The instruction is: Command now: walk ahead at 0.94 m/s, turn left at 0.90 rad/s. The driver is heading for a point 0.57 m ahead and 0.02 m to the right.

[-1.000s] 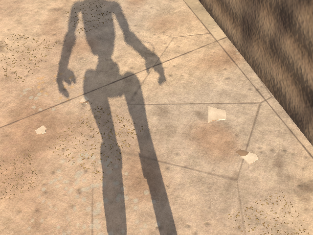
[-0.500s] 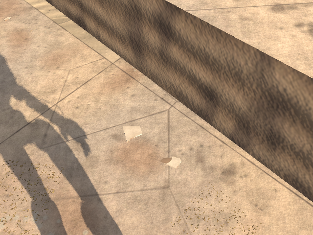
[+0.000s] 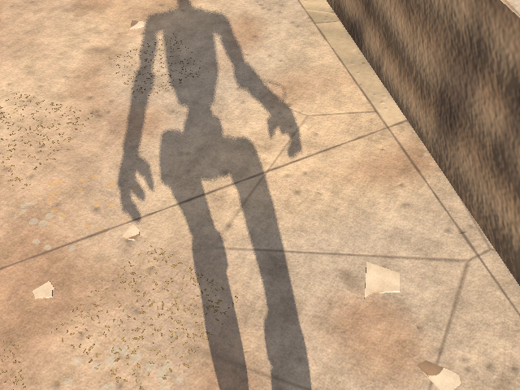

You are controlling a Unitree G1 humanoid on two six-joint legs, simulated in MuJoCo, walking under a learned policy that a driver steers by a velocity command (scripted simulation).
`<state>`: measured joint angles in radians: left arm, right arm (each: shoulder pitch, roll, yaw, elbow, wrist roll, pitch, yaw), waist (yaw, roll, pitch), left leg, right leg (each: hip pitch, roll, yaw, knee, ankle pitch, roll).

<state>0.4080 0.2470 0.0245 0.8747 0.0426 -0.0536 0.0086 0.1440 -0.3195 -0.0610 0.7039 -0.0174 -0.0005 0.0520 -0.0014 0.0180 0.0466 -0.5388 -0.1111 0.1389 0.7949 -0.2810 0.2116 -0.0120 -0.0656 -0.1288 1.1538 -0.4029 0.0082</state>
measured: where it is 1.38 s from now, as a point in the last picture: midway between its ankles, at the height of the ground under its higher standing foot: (245, 284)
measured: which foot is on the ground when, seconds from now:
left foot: down 0.00-0.38, up 0.40-0.78, down 0.80-1.00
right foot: up 0.00-0.38, down 0.40-0.80, up 0.82-1.00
